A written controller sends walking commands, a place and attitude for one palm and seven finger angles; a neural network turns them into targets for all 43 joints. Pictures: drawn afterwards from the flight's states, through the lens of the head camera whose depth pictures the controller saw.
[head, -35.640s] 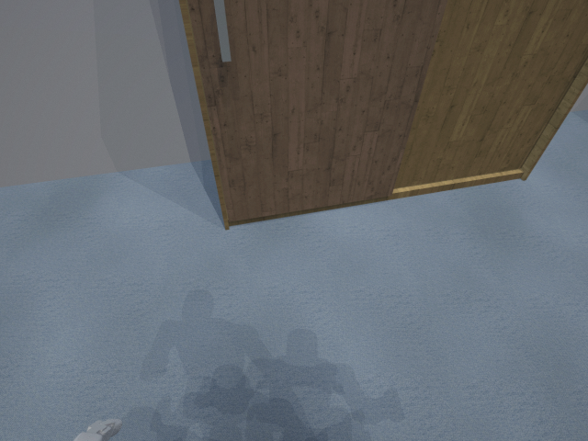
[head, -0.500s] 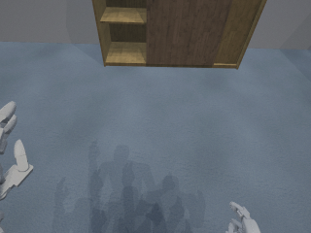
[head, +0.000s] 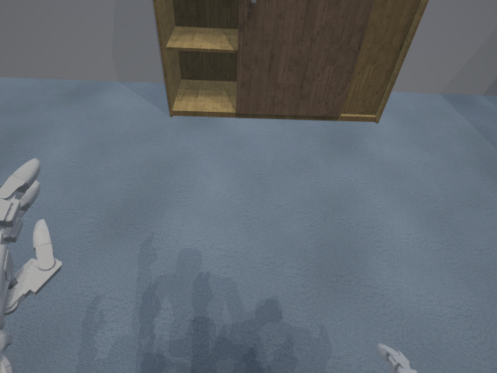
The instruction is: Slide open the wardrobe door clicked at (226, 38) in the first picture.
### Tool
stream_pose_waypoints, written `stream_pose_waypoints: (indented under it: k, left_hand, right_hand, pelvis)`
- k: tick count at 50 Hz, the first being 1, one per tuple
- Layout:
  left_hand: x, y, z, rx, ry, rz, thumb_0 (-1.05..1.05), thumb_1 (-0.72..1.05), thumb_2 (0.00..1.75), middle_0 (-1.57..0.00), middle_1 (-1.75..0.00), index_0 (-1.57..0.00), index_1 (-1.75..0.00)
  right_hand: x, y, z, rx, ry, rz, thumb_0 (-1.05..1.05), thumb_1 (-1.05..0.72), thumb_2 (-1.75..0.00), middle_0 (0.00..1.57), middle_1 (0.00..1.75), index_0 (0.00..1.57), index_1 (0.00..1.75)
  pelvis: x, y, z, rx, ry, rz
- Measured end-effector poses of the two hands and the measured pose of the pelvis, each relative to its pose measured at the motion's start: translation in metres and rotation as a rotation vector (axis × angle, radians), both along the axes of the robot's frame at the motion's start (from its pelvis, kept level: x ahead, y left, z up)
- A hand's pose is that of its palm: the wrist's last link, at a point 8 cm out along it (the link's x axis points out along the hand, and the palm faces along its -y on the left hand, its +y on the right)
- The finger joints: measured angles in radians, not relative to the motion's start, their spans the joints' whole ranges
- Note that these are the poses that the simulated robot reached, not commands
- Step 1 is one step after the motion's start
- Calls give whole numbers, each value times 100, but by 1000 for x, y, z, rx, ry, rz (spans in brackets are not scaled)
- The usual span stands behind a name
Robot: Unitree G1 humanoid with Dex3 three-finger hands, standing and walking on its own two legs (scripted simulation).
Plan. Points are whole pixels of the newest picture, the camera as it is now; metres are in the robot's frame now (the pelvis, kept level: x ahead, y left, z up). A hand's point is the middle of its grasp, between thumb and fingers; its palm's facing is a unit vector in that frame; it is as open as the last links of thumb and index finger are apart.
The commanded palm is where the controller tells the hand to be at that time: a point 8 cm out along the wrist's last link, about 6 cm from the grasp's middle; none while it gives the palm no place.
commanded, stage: stop stepping back and stand still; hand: left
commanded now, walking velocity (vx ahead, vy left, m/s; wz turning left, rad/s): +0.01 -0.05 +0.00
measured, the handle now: out of the picture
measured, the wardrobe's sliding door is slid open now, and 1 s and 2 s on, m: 0.47 0.47 0.47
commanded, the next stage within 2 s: let the arm hang, fingers relaxed in 1.02 s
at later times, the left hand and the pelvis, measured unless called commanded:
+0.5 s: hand (33, 206) +0.27 +0.31 +0.17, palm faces +0.31 -0.82 -0.48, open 7.4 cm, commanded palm +0.22 +0.35 +0.19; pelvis +0.07 +0.07 +0.01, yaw -1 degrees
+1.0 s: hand (34, 181) +0.31 +0.33 +0.18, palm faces +0.29 -0.86 -0.42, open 7.4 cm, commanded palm +0.25 +0.38 +0.19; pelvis +0.10 +0.11 +0.02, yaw -2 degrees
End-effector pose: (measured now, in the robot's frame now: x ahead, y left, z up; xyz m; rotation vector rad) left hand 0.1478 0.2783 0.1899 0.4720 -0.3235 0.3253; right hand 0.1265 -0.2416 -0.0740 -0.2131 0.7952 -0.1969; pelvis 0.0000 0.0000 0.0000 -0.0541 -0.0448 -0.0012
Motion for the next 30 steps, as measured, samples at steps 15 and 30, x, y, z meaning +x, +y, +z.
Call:
stream_pose_waypoints:
  k: [15,30]
  left_hand:
    - [61,55,28,-7,-93,-29,1,89,90,-21,-30,-21,-30]
    - [89,84,1,-33,68,35,1,89,90,-21,-30,-21,-31]
  right_hand:
    - [64,89,35,32,-85,90,1,-90,-89,20,30,20,30]
    - [126,100,21,15,-62,106,1,-90,-89,21,30,20,30]
  pelvis:
    - [40,55,23,-14,7,-2]
    - [80,81,12,2,19,-17]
